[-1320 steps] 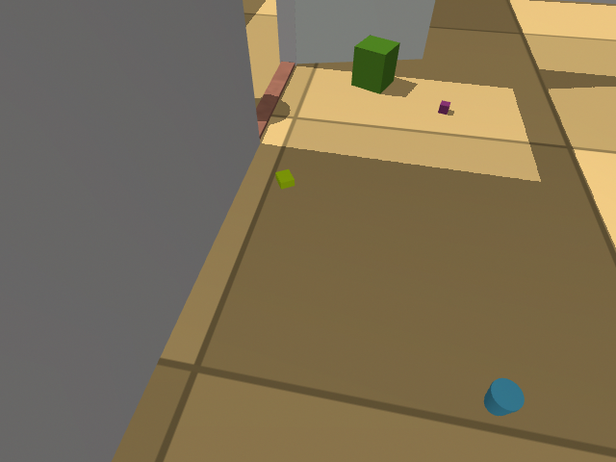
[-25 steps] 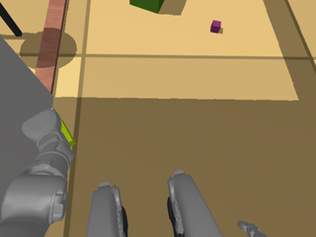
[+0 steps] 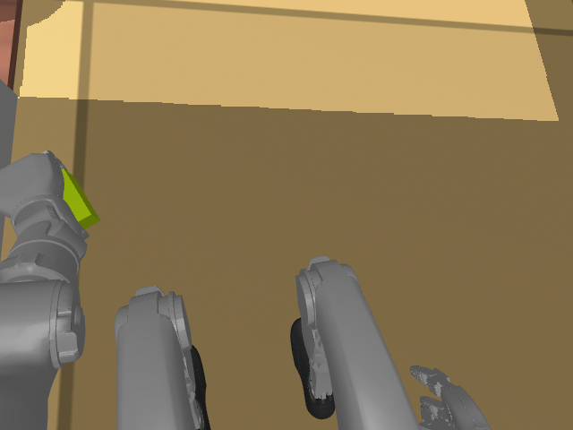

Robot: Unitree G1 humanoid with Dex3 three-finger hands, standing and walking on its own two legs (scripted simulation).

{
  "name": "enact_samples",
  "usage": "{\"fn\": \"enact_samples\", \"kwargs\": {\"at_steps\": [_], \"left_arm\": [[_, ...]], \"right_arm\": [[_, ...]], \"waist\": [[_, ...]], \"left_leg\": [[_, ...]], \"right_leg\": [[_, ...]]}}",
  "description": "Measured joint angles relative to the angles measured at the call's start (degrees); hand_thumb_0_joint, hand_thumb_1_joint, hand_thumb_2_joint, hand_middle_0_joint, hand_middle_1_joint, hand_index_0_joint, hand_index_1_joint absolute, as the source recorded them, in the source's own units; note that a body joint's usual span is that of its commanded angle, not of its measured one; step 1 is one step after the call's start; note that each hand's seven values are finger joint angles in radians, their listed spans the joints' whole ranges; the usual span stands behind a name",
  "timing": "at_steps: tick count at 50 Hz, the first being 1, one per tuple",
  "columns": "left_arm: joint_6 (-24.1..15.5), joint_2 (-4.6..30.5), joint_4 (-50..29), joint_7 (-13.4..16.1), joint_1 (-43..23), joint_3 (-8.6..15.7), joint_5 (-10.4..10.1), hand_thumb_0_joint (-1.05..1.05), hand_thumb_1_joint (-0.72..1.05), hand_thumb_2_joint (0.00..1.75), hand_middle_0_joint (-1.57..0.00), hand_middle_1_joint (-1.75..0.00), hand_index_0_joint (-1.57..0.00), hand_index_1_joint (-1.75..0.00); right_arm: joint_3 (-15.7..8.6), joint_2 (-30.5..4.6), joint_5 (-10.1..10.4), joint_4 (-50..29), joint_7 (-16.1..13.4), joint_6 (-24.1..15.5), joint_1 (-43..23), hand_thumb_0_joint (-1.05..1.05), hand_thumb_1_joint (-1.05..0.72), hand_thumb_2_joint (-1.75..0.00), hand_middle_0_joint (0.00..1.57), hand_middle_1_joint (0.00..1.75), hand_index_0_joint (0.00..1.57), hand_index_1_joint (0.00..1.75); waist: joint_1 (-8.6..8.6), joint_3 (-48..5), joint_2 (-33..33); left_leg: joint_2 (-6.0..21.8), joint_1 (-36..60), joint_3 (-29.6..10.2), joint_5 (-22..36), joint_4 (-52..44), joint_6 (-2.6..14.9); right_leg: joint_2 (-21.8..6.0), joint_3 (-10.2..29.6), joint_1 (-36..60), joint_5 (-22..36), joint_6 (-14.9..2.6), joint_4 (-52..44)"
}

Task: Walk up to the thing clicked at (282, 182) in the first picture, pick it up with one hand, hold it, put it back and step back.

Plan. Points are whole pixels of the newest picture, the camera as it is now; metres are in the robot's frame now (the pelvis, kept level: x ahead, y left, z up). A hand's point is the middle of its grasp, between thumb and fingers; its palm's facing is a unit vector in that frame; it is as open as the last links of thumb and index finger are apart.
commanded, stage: crouch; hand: left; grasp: from above
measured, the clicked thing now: (60, 206) +0.46 +0.27 -0.18
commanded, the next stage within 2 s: lower in 0.72 s
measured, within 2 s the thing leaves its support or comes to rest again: neither
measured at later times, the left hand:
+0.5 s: hand (74, 208) +0.47 +0.27 -0.23, palm faces -0.39 -0.19 -0.90, open 10.9 cm
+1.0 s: hand (81, 212) +0.47 +0.27 -0.28, palm faces -0.40 -0.21 -0.89, open 10.9 cm
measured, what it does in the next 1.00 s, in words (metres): lowers itself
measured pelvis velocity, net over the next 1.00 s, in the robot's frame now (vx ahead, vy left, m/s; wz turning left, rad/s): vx -0.01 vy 0.00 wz -0.07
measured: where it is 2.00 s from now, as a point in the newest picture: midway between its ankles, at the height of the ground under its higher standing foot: (256, 399)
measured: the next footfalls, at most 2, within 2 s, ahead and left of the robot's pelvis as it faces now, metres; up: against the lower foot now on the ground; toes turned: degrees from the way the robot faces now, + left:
none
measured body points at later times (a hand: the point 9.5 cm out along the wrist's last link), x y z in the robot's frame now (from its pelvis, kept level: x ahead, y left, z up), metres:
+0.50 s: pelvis -0.01 +0.00 -0.08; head +0.23 +0.03 +0.30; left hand +0.48 +0.27 -0.18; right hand +0.00 -0.26 -0.20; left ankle +0.07 +0.13 -0.39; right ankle +0.08 -0.13 -0.39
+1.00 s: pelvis -0.01 +0.00 -0.10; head +0.25 +0.05 +0.27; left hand +0.49 +0.28 -0.22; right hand +0.01 -0.27 -0.20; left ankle +0.07 +0.13 -0.39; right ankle +0.08 -0.13 -0.39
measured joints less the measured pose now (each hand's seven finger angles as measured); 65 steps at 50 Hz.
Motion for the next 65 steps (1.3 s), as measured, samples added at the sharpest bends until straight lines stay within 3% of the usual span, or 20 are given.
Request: {"fn": "enact_samples", "kwargs": {"at_steps": [14,27,44,51,55,65], "left_arm": [[-2.8,4.81,6.26,0.06,-4.79,1.48,2.59,-0.02,-0.12,0.46,-0.62,-0.49,-0.71,-0.47],[-5.78,8.8,9.94,-0.22,-6.34,2.66,4.26,-0.01,-0.11,0.41,-0.64,-0.44,-0.73,-0.42],[-6.06,10.55,10.27,1.75,-6.23,3.51,5.46,-0.02,-0.14,0.44,-0.66,-0.42,-0.75,-0.4],[-6.59,12.26,12.94,2.14,-7.41,3.53,5.16,-0.03,-0.14,0.5,-0.65,-0.43,-0.74,-0.42],[-7.53,13.41,13.77,2.68,-7.81,3.88,6.0,-0.03,-0.15,0.52,-0.64,-0.44,-0.73,-0.44],[-7.98,15.79,15.25,6.02,-8.35,5.65,6.74,-0.04,-0.15,0.56,-0.63,-0.47,-0.72,-0.48]], "right_arm": [[0.89,-1.28,-1.48,1.19,1.84,-0.02,1.38,0.01,-0.9,-0.9,0.2,0.3,0.2,0.3],[3.48,-0.79,-2.53,1.61,3.24,-0.38,2.28,0.01,-0.89,-0.9,0.2,0.3,0.2,0.3],[4.54,-2.39,-3.09,0.2,5.5,-0.68,1.97,0.0,-0.9,-0.9,0.2,0.3,0.2,0.3],[5.26,-2.98,-3.58,-0.23,6.32,-1.46,1.57,0.0,-0.91,-0.9,0.2,0.3,0.2,0.3],[6.06,-3.23,-3.85,-0.51,6.6,-1.79,1.55,0.0,-0.91,-0.9,0.2,0.3,0.2,0.3],[7.71,-3.01,-5.07,-1.01,7.74,-2.97,1.74,0.0,-0.91,-0.9,0.2,0.3,0.2,0.3]], "waist": [[-2.42,2.61,-0.2],[-3.34,5.25,-0.25],[-3.84,6.48,-1.56],[-4.67,7.91,-2.25],[-5.25,9.1,-2.78],[-6.59,11.28,-3.72]], "left_leg": [[0.2,-7.16,-1.02,-0.02,8.77,0.07],[0.03,-11.73,-2.16,0.12,14.73,0.0],[-0.14,-13.92,-3.59,-1.08,18.22,0.07],[-0.19,-14.67,-4.21,-1.14,19.42,0.05],[-0.28,-15.22,-4.68,-1.16,20.37,-0.03],[-0.22,-15.95,-5.79,-2.0,22.2,-0.26]], "right_leg": [[0.81,-0.16,-7.15,0.45,0.37,8.28],[1.27,-0.62,-11.49,0.86,0.66,13.7],[1.56,-1.6,-12.91,0.0,1.06,16.12],[1.73,-2.03,-13.46,0.12,1.19,16.92],[1.82,-2.36,-13.85,0.2,1.22,17.61],[2.18,-3.13,-14.43,-0.13,1.31,18.76]]}}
